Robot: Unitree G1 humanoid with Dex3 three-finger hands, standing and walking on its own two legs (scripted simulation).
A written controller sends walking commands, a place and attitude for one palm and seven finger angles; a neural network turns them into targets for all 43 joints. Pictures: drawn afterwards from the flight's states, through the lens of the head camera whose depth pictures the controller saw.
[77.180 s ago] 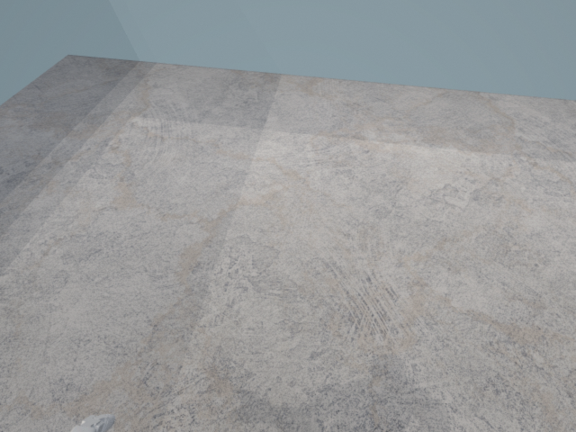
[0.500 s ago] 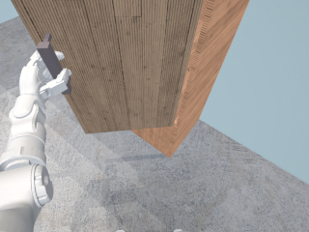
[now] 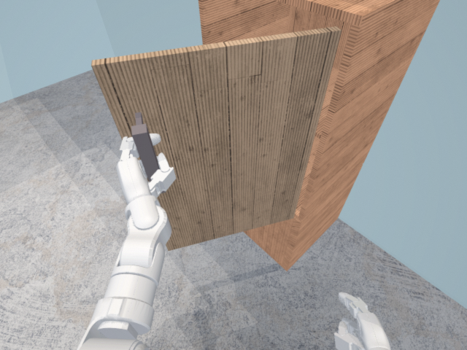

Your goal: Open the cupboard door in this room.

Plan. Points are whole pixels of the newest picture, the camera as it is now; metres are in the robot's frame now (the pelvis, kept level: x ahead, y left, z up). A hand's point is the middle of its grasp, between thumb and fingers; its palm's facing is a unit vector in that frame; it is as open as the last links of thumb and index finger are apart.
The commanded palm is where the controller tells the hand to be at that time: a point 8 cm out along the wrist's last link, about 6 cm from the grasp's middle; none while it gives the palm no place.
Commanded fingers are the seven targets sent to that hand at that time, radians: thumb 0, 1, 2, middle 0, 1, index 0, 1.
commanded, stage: pull the door open along its arc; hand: left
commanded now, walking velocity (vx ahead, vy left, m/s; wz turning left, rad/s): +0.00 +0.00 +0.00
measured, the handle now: (149, 154) +0.43 +0.18 +0.11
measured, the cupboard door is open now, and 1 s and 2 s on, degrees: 63 83 85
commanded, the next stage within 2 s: open thumb and fingers to let go in 0.58 s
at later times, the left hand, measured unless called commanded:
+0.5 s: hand (188, 212) +0.31 +0.09 +0.11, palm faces +0.35 -0.94 +0.03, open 6.2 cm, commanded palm +0.23 +0.14 +0.11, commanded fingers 0.00 0.90 0.90 -0.40 -1.35 -0.40 -1.35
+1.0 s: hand (198, 223) +0.28 +0.07 +0.11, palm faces +0.37 -0.93 -0.01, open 8.4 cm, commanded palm +0.23 +0.11 +0.11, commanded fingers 0.00 -0.29 0.39 -0.31 -1.22 -0.31 -1.22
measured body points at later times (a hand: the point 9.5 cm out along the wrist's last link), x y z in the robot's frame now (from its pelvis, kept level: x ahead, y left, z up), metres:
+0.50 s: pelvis +0.01 -0.02 +0.01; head +0.00 -0.04 +0.46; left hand +0.28 +0.14 +0.11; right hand +0.14 -0.26 -0.10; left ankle +0.01 +0.11 -0.72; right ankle -0.02 -0.09 -0.72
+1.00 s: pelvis +0.01 -0.02 +0.01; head -0.01 -0.04 +0.45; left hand +0.26 +0.12 +0.12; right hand +0.22 -0.21 -0.08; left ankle +0.01 +0.11 -0.72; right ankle -0.02 -0.09 -0.72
